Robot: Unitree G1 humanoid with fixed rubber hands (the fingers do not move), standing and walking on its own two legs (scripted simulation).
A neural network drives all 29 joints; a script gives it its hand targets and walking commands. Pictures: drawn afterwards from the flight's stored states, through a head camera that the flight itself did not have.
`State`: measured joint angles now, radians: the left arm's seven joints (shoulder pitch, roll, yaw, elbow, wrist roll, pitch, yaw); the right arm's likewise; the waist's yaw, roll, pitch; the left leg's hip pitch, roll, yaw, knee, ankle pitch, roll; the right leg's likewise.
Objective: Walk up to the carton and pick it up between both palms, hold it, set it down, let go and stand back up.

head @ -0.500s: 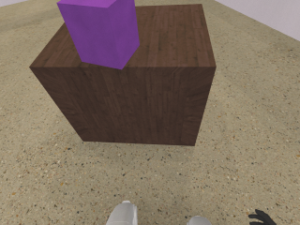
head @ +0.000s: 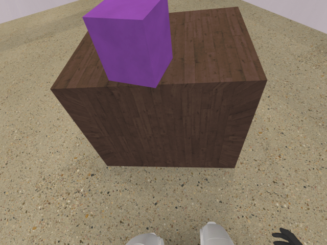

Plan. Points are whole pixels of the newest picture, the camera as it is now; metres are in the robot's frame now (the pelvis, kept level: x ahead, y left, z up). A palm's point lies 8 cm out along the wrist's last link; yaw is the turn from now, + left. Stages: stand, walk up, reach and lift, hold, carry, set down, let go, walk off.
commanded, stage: walk up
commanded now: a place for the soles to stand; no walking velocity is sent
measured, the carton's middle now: (134, 40) +0.77 +0.10 +0.11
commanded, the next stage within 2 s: none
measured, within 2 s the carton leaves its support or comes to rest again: neither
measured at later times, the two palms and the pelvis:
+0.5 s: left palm out of the picture +0.06 +0.40 -0.10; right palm out of the picture +0.12 -0.23 -0.11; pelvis +0.03 +0.08 -0.02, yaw +1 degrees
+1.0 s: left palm out of the picture +0.09 +0.37 -0.09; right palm (277, 243) +0.14 -0.25 -0.11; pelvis +0.03 +0.06 -0.01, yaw -1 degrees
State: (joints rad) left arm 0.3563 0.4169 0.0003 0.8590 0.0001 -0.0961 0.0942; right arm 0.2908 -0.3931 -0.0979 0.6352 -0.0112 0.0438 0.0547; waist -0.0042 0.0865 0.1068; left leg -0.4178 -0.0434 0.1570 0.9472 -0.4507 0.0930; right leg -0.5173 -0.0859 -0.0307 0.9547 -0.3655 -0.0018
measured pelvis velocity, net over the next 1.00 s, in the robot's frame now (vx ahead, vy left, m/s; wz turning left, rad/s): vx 0.03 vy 0.06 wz -0.01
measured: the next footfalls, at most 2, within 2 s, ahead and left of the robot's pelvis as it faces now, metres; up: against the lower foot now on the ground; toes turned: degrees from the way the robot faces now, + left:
left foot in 0.28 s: +0.11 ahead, +0.20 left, +0.00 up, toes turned +5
right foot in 0.54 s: +0.11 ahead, -0.07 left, +0.00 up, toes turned -2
